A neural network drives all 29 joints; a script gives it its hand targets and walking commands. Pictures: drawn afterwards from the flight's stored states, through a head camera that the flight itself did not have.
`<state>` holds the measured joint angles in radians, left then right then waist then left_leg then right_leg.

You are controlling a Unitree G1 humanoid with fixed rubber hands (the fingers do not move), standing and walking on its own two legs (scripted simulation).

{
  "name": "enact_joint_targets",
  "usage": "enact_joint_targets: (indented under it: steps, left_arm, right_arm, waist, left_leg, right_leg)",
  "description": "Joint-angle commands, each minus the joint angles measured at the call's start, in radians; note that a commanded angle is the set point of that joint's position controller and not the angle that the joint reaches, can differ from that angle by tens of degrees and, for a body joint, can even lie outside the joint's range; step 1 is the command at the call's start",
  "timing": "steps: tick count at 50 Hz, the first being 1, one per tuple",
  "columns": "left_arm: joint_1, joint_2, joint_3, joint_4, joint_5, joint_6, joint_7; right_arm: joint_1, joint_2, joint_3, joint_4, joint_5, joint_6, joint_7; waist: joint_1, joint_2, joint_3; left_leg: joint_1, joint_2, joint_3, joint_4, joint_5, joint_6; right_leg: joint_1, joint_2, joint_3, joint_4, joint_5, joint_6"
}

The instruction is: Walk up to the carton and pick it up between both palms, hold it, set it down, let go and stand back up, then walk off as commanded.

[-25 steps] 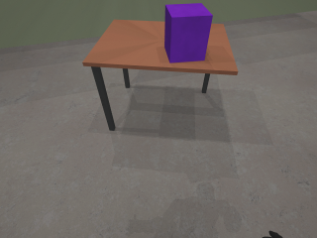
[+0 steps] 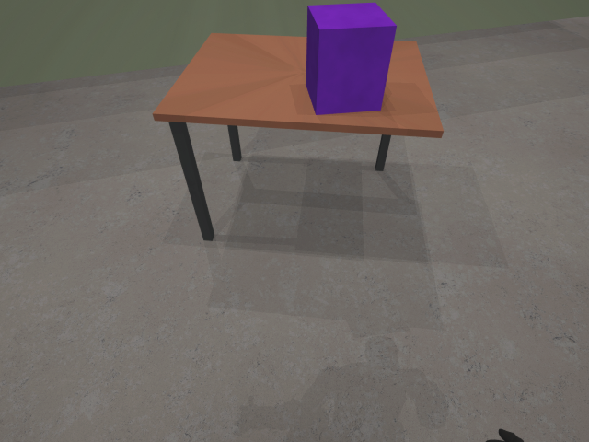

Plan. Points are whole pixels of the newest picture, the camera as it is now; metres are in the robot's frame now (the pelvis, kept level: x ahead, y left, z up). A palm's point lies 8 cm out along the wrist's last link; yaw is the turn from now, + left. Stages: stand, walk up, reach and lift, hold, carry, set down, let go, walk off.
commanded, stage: stand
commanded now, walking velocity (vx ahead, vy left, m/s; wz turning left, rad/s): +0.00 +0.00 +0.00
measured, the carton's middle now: (345, 59) +1.18 +0.00 +0.00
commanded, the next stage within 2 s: none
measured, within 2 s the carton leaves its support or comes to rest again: neither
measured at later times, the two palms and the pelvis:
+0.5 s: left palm out of the picture +0.03 +0.32 -0.11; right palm out of the picture +0.14 -0.28 -0.10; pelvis +0.00 +0.00 +0.00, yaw +0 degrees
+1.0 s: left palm out of the picture +0.03 +0.32 -0.11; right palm out of the picture +0.14 -0.28 -0.10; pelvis +0.00 +0.00 +0.00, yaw +0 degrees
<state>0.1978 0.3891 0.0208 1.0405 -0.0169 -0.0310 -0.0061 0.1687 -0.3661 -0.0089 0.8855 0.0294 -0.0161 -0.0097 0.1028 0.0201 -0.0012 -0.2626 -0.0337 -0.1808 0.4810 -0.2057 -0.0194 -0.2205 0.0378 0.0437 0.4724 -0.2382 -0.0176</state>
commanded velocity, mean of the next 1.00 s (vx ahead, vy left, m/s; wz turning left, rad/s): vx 0.00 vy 0.00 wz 0.00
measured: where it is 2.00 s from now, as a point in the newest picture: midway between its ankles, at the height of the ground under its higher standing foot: outside the picture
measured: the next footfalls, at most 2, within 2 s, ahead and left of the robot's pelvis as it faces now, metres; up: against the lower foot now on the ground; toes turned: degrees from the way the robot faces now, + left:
none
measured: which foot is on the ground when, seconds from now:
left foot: down 0.00-1.00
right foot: down 0.00-1.00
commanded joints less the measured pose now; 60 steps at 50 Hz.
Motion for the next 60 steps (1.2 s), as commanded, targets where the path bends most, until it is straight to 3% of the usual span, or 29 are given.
enact_joint_targets:
  steps: [1,4,6,7,8,10,12,14,15,17,18,19,21,22,23,24,29,31,32,38,40,43,45,49,51,52,56,57,60]
  left_arm:
    - [-0.088,0.208,0.036,-0.022,0.021,0.001,0.013]
    - [-0.103,0.21,0.039,-0.03,0.03,-0.008,0.009]
    - [-0.08,0.194,0.027,-0.033,0.023,-0.017,0.008]
    - [-0.081,0.183,0.026,-0.029,0.025,-0.016,0.005]
    - [-0.06,0.17,0.016,-0.019,0.028,-0.007,0.004]
    - [-0.099,0.221,0.027,-0.028,0.029,-0.012,0.011]
    - [-0.079,0.179,0.023,-0.017,0.034,-0.008,0.008]
    - [-0.105,0.205,0.028,-0.023,0.027,-0.002,0.014]
    - [-0.076,0.199,0.037,-0.03,0.021,-0.003,0.009]
    - [-0.071,0.193,0.032,-0.025,0.021,-0.006,0.0]
    - [-0.089,0.206,0.034,-0.008,0.029,-0.001,0.006]
    - [-0.098,0.204,0.036,-0.025,0.034,0.001,0.005]
    - [-0.07,0.182,0.022,-0.019,0.021,0.004,0.01]
    - [-0.053,0.184,0.021,-0.017,0.02,-0.001,0.006]
    - [-0.054,0.195,0.033,-0.024,0.023,-0.002,0.005]
    - [-0.069,0.211,0.03,-0.013,0.025,0.004,0.012]
    - [-0.078,0.195,0.029,-0.022,0.024,-0.005,0.007]
    - [-0.077,0.191,0.026,-0.018,0.029,-0.016,0.008]
    - [-0.083,0.213,0.038,-0.027,0.029,-0.01,0.01]
    - [-0.048,0.18,0.025,-0.01,0.02,0.003,0.005]
    - [-0.064,0.185,0.023,-0.009,0.028,-0.002,0.01]
    - [-0.077,0.195,0.026,-0.033,0.026,-0.006,0.008]
    - [-0.1,0.203,0.029,-0.026,0.025,0.0,0.011]
    - [-0.077,0.19,0.019,-0.024,0.02,-0.001,0.004]
    - [-0.093,0.202,0.032,-0.024,0.032,0.0,0.005]
    - [-0.109,0.176,0.023,-0.036,0.031,0.002,0.005]
    - [-0.063,0.2,0.024,-0.021,0.027,-0.005,0.008]
    - [-0.079,0.201,0.03,-0.023,0.03,-0.004,0.001]
    - [-0.06,0.216,0.036,-0.019,0.025,-0.003,0.006]
  right_arm:
    - [-0.029,-0.167,-0.038,0.001,-0.046,-0.024,0.002]
    - [0.003,-0.189,-0.054,0.017,-0.051,-0.016,-0.001]
    - [-0.002,-0.191,-0.046,0.016,-0.042,-0.029,-0.002]
    - [-0.008,-0.198,-0.048,0.019,-0.053,-0.025,-0.003]
    - [-0.044,-0.182,-0.051,-0.005,-0.052,-0.018,-0.002]
    - [-0.036,-0.168,-0.046,-0.003,-0.044,-0.008,-0.002]
    - [-0.051,-0.201,-0.055,0.002,-0.049,-0.017,-0.008]
    - [0.006,-0.173,-0.04,0.018,-0.045,-0.014,-0.009]
    - [-0.013,-0.163,-0.036,0.012,-0.049,-0.017,-0.009]
    - [-0.033,-0.199,-0.047,0.001,-0.045,-0.019,-0.002]
    - [-0.015,-0.181,-0.049,0.005,-0.05,-0.02,-0.003]
    - [-0.029,-0.197,-0.047,0.0,-0.048,-0.02,-0.004]
    - [-0.014,-0.205,-0.053,0.016,-0.051,-0.022,-0.005]
    - [-0.003,-0.195,-0.053,0.023,-0.042,-0.021,-0.007]
    - [-0.014,-0.195,-0.051,0.012,-0.049,-0.019,-0.007]
    - [-0.017,-0.176,-0.044,0.022,-0.05,-0.013,-0.004]
    - [-0.003,-0.174,-0.043,0.014,-0.042,-0.021,-0.004]
    - [-0.043,-0.19,-0.052,0.006,-0.047,-0.023,-0.002]
    - [-0.051,-0.167,-0.041,-0.003,-0.045,-0.02,-0.003]
    - [-0.013,-0.195,-0.048,0.015,-0.042,-0.018,-0.006]
    - [-0.031,-0.21,-0.054,0.021,-0.046,-0.015,-0.011]
    - [-0.022,-0.167,-0.036,0.006,-0.038,-0.024,-0.004]
    - [-0.036,-0.157,-0.035,0.014,-0.04,-0.015,-0.003]
    - [-0.013,-0.173,-0.042,0.019,-0.046,-0.021,-0.004]
    - [-0.029,-0.173,-0.044,0.008,-0.055,-0.019,-0.001]
    - [-0.049,-0.169,-0.041,-0.009,-0.048,-0.02,-0.003]
    - [-0.019,-0.181,-0.044,0.023,-0.048,-0.021,-0.004]
    - [-0.008,-0.191,-0.043,0.018,-0.037,-0.02,-0.006]
    - [0.01,-0.151,-0.034,0.006,-0.05,-0.02,-0.007]
  waist:
    - [-0.087,-0.052,-0.024]
    - [-0.103,-0.076,-0.017]
    - [-0.106,-0.027,-0.02]
    - [-0.089,-0.051,-0.004]
    - [-0.089,-0.012,-0.025]
    - [-0.101,-0.071,-0.015]
    - [-0.084,-0.034,-0.018]
    - [-0.101,-0.041,-0.046]
    - [-0.071,-0.039,0.013]
    - [-0.076,-0.021,-0.025]
    - [-0.103,-0.039,-0.01]
    - [-0.078,-0.064,0.01]
    - [-0.069,-0.037,0.026]
    - [-0.092,-0.096,0.042]
    - [-0.073,-0.078,0.002]
    - [-0.077,-0.018,0.0]
    - [-0.079,-0.087,-0.05]
    - [-0.081,0.013,-0.028]
    - [-0.078,-0.054,-0.042]
    - [-0.082,-0.032,-0.042]
    - [-0.082,-0.029,-0.019]
    - [-0.087,-0.072,-0.04]
    - [-0.092,-0.012,0.005]
    - [-0.101,-0.05,0.014]
    - [-0.102,-0.026,-0.001]
    - [-0.094,-0.066,0.014]
    - [-0.071,-0.006,0.001]
    - [-0.081,-0.061,-0.002]
    - [-0.089,-0.034,-0.026]
  left_leg:
    - [0.11,0.095,-0.019,-0.075,0.132,0.05]
    - [0.11,0.078,-0.005,-0.07,0.143,0.048]
    - [0.103,0.102,-0.03,-0.102,0.177,0.063]
    - [0.104,0.097,-0.025,-0.092,0.182,0.06]
    - [0.117,0.1,-0.011,-0.084,0.17,0.06]
    - [0.115,0.096,-0.008,-0.093,0.166,0.057]
    - [0.091,0.093,-0.015,-0.091,0.164,0.063]
    - [0.106,0.089,-0.008,-0.095,0.133,0.046]
    - [0.071,0.094,-0.032,-0.098,0.142,0.054]
    - [0.088,0.097,-0.031,-0.095,0.07,0.064]
    - [0.099,0.086,-0.025,-0.101,0.069,0.054]
    - [0.057,0.082,-0.028,-0.111,0.086,0.051]
    - [0.07,0.084,-0.035,-0.09,0.076,0.062]
    - [0.087,0.088,-0.03,-0.099,0.057,0.059]
    - [0.083,0.089,-0.034,-0.101,0.063,0.057]
    - [0.087,0.086,-0.028,-0.101,0.069,0.05]
    - [0.133,0.093,-0.02,-0.098,0.129,0.057]
    - [0.105,0.094,-0.021,-0.107,0.151,0.053]
    - [0.092,0.095,-0.025,-0.103,0.163,0.051]
    - [0.112,0.091,-0.02,-0.081,0.116,0.052]
    - [0.093,0.094,-0.016,-0.099,0.183,0.053]
    - [0.12,0.102,-0.021,-0.099,0.169,0.054]
    - [0.113,0.093,-0.015,-0.1,0.15,0.053]
    - [0.114,0.09,-0.033,-0.111,0.059,0.051]
    - [0.107,0.09,-0.01,-0.097,0.045,0.054]
    - [0.073,0.091,-0.02,-0.103,0.066,0.053]
    - [0.079,0.091,-0.036,-0.118,0.088,0.059]
    - [0.078,0.095,-0.036,-0.119,0.091,0.053]
    - [0.116,0.096,-0.026,-0.098,0.095,0.059]
  right_leg:
    - [0.017,-0.135,0.142,-0.165,0.047,-0.015]
    - [0.018,-0.14,0.142,-0.164,0.071,-0.012]
    - [0.035,-0.134,0.107,-0.125,0.136,-0.014]
    - [0.036,-0.12,0.104,-0.144,0.108,-0.008]
    - [0.039,-0.134,0.104,-0.147,0.117,-0.009]
    - [0.032,-0.134,0.114,-0.139,0.111,-0.009]
    - [0.063,-0.138,0.116,-0.145,0.127,-0.004]
    - [0.062,-0.151,0.13,-0.15,0.058,-0.016]
    - [0.027,-0.141,0.132,-0.149,0.02,-0.017]
    - [0.035,-0.147,0.129,-0.16,0.013,-0.012]
    - [0.026,-0.141,0.14,-0.166,-0.013,-0.016]
    - [0.039,-0.133,0.124,-0.172,-0.052,-0.011]
    - [0.0,-0.146,0.143,-0.167,-0.046,-0.024]
    - [-0.021,-0.144,0.138,-0.181,-0.05,-0.021]
    - [0.013,-0.143,0.141,-0.173,-0.056,-0.017]
    - [0.025,-0.129,0.14,-0.164,-0.02,-0.014]
    - [0.053,-0.136,0.127,-0.155,0.089,-0.006]
    - [0.058,-0.127,0.113,-0.15,0.117,-0.009]
    - [0.068,-0.117,0.098,-0.136,0.096,-0.006]
    - [0.053,-0.141,0.127,-0.15,0.053,-0.017]
    - [0.076,-0.144,0.118,-0.138,0.169,-0.019]
    - [0.063,-0.139,0.12,-0.14,0.121,-0.013]
    - [0.013,-0.143,0.131,-0.159,0.042,-0.01]
    - [-0.015,-0.132,0.123,-0.182,-0.052,-0.01]
    - [-0.001,-0.141,0.144,-0.179,-0.061,-0.02]
    - [-0.001,-0.137,0.126,-0.168,0.009,-0.021]
    - [0.029,-0.138,0.135,-0.156,0.023,-0.02]
    - [0.056,-0.129,0.113,-0.158,-0.007,-0.016]
    - [0.038,-0.146,0.147,-0.157,0.003,-0.02]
